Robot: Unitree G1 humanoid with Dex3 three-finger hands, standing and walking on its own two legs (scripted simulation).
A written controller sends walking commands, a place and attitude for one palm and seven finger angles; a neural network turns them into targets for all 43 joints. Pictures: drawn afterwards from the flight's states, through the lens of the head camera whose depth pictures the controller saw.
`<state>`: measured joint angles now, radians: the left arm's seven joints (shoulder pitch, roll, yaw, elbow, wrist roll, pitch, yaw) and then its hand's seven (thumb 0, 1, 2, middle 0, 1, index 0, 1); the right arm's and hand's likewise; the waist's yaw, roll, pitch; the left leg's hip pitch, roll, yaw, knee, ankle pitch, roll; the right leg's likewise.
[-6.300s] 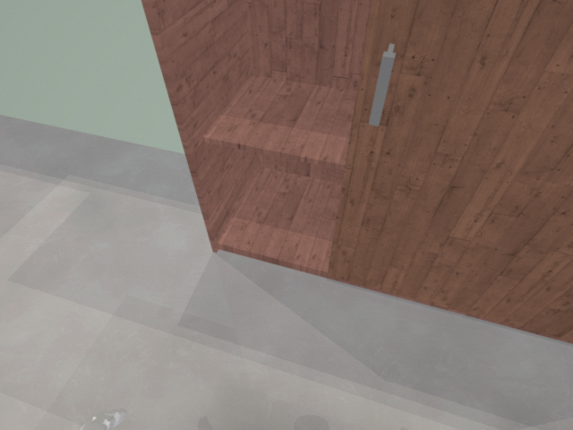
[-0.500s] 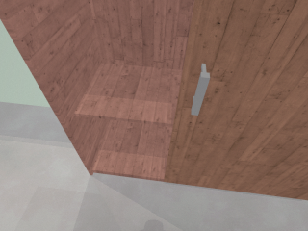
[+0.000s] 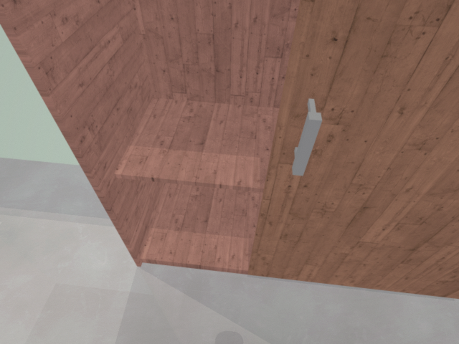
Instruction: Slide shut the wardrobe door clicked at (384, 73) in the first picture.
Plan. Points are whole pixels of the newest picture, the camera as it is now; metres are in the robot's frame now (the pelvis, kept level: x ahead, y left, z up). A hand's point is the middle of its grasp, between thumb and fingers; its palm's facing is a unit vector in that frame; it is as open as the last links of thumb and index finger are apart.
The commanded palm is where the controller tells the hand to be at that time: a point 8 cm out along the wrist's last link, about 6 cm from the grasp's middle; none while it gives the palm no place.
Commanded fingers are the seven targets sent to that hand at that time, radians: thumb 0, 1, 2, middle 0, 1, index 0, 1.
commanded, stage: look again from close up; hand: right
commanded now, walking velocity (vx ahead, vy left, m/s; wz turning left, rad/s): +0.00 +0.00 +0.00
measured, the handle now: (304, 138) +0.48 -0.12 +0.11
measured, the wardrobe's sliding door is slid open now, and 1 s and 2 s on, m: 0.48 0.48 0.48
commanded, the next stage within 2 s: raise the hand with hooked fingers in 0.42 s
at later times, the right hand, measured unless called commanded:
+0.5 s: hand out of the picture -0.01 -0.15 -0.18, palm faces +0.05 +0.98 -0.18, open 7.3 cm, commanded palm none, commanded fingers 0.00 -0.90 -0.90 0.20 0.30 0.20 0.30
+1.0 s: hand out of the picture +0.12 -0.18 -0.04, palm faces +0.13 +0.99 -0.01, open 8.9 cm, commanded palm +0.12 -0.24 -0.01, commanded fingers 0.00 -0.32 -0.65 0.24 0.68 0.24 0.68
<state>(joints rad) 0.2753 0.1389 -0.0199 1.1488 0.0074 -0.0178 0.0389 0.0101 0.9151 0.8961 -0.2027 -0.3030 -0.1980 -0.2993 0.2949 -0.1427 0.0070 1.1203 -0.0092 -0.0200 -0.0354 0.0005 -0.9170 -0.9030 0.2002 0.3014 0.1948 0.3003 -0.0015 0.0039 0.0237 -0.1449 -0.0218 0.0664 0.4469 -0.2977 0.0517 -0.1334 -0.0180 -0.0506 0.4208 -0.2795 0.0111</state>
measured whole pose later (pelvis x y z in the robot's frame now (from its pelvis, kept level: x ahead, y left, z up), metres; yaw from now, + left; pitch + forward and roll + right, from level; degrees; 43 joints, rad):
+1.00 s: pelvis -0.05 +0.00 -0.05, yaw -1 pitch +8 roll +0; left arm 0.13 0.26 0.05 0.46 -0.01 -0.19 0.02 0.01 0.91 0.90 -0.20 -0.30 -0.20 -0.30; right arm 0.50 -0.15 -0.09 0.05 0.18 -0.38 0.16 0.01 -0.55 -0.75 0.23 0.54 0.23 0.53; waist -0.03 0.04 -0.09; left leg -0.62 0.01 0.09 0.94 -0.46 0.06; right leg -0.62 -0.02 -0.02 0.94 -0.45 0.00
